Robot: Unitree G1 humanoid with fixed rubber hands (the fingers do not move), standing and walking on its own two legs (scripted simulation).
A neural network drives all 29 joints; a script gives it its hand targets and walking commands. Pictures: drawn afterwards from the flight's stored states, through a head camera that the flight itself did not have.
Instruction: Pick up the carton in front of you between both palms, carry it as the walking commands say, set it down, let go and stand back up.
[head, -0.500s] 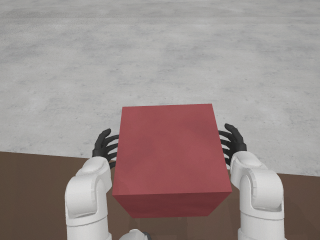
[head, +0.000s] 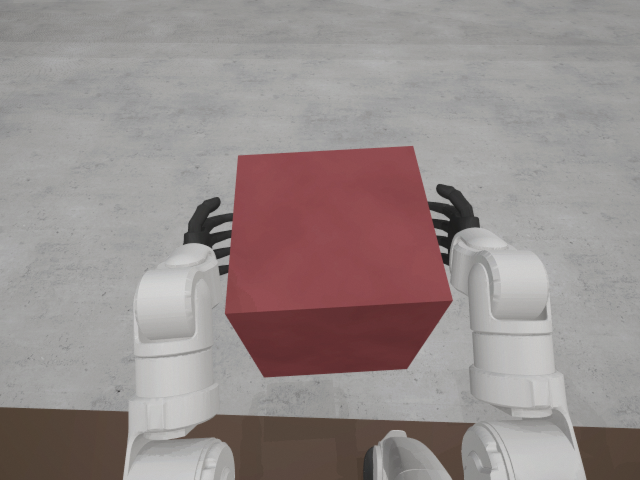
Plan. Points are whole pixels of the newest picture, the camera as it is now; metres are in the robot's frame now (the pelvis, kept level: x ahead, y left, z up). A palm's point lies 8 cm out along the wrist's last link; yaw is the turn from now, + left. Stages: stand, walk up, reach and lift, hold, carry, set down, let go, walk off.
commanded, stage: carry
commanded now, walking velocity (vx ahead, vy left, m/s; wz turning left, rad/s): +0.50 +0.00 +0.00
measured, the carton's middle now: (331, 273) +0.36 -0.01 +0.05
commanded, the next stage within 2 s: none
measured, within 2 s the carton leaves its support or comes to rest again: neither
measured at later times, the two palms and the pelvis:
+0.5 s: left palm (231, 108) +0.68 +0.13 +0.10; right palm (400, 98) +0.69 -0.17 +0.10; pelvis +0.31 -0.03 -0.01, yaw -1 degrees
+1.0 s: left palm (238, 108) +1.03 +0.18 -0.12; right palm (348, 105) +1.00 -0.12 -0.11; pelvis +0.65 +0.06 -0.16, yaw -2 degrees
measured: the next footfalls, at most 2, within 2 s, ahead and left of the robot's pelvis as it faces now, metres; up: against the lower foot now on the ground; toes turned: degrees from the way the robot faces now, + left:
right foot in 0.08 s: +0.25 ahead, -0.09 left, +0.00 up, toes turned -6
left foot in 0.70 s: +0.69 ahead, +0.06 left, -0.15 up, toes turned +5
